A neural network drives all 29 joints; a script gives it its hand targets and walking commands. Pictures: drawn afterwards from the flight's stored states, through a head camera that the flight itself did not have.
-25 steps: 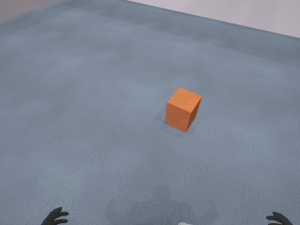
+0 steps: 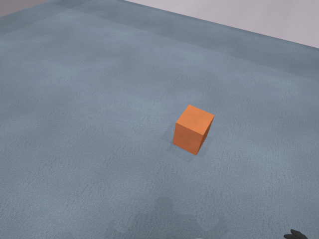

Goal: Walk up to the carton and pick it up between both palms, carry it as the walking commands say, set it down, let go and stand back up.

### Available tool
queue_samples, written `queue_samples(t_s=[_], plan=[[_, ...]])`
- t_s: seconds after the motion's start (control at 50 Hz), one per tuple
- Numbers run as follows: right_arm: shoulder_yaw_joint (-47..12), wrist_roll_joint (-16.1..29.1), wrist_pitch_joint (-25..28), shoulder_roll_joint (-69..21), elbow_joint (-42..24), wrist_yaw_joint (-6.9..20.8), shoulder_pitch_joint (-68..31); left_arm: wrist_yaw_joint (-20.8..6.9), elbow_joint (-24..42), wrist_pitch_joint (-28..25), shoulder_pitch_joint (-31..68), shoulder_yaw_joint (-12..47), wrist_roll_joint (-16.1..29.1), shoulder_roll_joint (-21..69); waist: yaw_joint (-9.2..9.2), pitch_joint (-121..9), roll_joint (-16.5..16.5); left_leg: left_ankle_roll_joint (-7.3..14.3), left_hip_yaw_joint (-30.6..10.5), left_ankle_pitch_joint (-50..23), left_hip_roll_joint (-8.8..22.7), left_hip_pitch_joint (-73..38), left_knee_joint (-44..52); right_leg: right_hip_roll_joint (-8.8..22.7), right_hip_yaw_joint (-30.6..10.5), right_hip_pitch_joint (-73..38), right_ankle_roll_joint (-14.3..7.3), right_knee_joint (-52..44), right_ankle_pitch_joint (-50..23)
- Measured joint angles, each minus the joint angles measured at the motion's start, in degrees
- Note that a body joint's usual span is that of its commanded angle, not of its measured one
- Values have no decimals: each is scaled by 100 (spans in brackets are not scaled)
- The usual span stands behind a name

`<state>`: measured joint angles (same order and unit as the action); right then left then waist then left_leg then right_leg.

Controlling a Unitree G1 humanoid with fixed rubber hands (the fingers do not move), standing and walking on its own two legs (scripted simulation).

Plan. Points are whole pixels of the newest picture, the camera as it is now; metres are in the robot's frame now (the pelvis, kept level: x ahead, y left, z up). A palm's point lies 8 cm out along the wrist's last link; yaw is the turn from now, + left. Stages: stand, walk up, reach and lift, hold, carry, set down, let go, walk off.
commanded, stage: walk up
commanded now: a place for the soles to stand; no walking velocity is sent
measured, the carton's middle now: (192, 130) +0.96 -0.21 -0.63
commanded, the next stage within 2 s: none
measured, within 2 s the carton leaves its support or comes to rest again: neither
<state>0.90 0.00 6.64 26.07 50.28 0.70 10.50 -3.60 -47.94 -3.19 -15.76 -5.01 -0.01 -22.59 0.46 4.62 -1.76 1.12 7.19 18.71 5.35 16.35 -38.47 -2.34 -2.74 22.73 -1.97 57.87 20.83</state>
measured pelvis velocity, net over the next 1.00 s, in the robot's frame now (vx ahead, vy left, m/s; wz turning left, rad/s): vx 0.25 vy -0.04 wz -0.10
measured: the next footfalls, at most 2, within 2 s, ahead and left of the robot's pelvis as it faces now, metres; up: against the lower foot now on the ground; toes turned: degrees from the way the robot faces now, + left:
right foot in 0.26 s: +0.21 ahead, -0.15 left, +0.00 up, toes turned +0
left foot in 0.66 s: +0.30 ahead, +0.09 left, +0.00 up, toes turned +3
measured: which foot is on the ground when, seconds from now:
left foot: down 0.00-0.26, up 0.28-0.64, down 0.66-1.00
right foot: up 0.00-0.24, down 0.26-0.66, up 0.68-1.00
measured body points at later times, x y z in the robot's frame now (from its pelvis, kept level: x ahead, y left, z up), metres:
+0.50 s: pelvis +0.12 -0.05 -0.01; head +0.14 -0.06 +0.44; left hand +0.21 +0.27 -0.11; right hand +0.21 -0.39 -0.11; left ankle +0.17 +0.08 -0.69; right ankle +0.17 -0.15 -0.72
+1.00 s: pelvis +0.25 -0.04 +0.00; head +0.25 +0.00 +0.45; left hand +0.39 +0.26 -0.12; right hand +0.31 -0.39 -0.06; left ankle +0.26 +0.09 -0.72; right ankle +0.26 -0.17 -0.68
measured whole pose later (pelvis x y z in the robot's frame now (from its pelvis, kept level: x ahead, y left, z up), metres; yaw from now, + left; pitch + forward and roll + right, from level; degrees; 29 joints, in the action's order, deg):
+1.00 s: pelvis +0.25 -0.04 +0.00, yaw -5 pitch -5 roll -1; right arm 0.9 0.0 6.4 26.0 51.0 0.5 12.2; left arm -4.1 -47.8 -1.9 -11.7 -5.6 0.0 -22.9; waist -0.3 5.0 -4.4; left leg -0.2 6.8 19.4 5.4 9.7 -34.9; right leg -2.1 -2.9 23.2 -2.3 56.2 17.7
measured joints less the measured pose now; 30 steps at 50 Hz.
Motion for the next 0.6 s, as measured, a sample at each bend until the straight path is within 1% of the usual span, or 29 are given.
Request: queue_samples(t_s=[0.08,0.14,0.18,0.24,0.26,0.28,0.3,0.34,0.38,0.48,0.6], plan=[[0,0,1,-1,4,0,12,-30,-1,24,201,-28,0,0,-61,2,-134,-54,91,16,0,-517,375,30,-1,129,0,0,-393],[0,0,1,-1,4,0,41,-71,1,55,347,-28,0,-1,-88,2,-186,-119,138,84,-2,-810,535,51,-4,165,0,-152,-437],[-1,0,1,-2,-1,0,41,-104,2,57,442,-28,0,-2,-88,2,-192,-171,184,166,-4,-915,558,102,-8,167,0,-517,-427],[-1,0,0,1,-57,0,40,-137,3,54,526,-32,0,-4,-80,1,-180,-275,285,364,15,-932,417,177,-11,117,0,-1435,-350],[-1,0,-8,4,-88,0,40,-137,12,34,511,-55,1,-18,-79,1,-179,-263,304,514,48,-835,134,179,-19,33,0,-1832,-274],[-1,0,-29,2,-129,0,36,-120,10,4,504,-87,1,-31,-66,57,-174,-217,251,681,88,-652,-405,164,-14,26,0,-1901,-668],[-1,-1,-67,-5,-153,0,25,-88,7,-1,484,-68,0,-28,-28,169,-122,-192,81,726,90,-475,-1030,94,-5,33,-3,-1701,-807],[0,0,-154,-9,-159,0,28,-51,7,-1,300,1,0,-30,6,181,31,-150,-187,733,81,-22,-2016,-73,-5,-15,-26,-1592,-694],[0,0,-195,-5,-156,0,32,-5,9,-1,158,-42,0,-29,-1,178,91,-125,-220,741,72,368,-2348,-116,-2,-65,-52,-1595,-574],[0,0,-224,-3,-130,0,34,22,10,-1,-133,-62,0,-27,10,173,174,-124,-225,743,72,984,-2023,-132,1,-144,-65,-1596,-383],[-1,0,-224,-2,-1,0,34,27,10,-1,-334,-62,0,-27,98,112,207,-124,-227,744,73,1098,-1244,-133,2,-326,-65,-1596,-96]])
